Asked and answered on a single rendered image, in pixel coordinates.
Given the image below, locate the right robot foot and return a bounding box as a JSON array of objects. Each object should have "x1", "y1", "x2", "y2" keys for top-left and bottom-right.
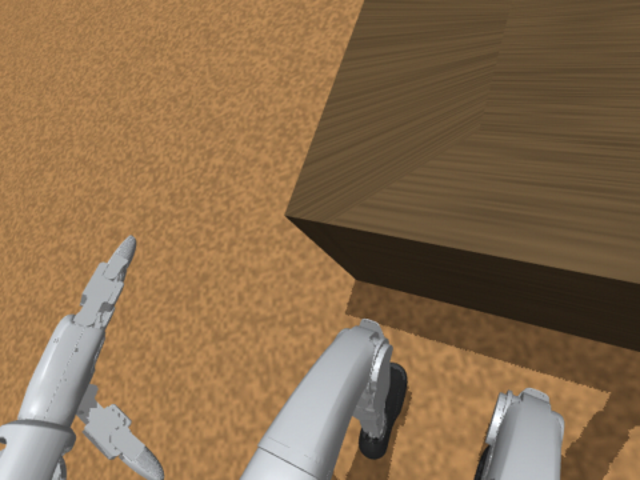
[{"x1": 474, "y1": 445, "x2": 490, "y2": 480}]

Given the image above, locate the left robot foot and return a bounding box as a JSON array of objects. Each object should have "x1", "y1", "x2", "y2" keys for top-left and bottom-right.
[{"x1": 359, "y1": 362, "x2": 407, "y2": 460}]

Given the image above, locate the left robot hand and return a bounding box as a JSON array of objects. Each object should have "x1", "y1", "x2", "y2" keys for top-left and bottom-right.
[{"x1": 17, "y1": 235, "x2": 164, "y2": 480}]

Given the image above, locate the left robot arm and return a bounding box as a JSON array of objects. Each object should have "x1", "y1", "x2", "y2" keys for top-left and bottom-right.
[{"x1": 0, "y1": 420, "x2": 76, "y2": 480}]

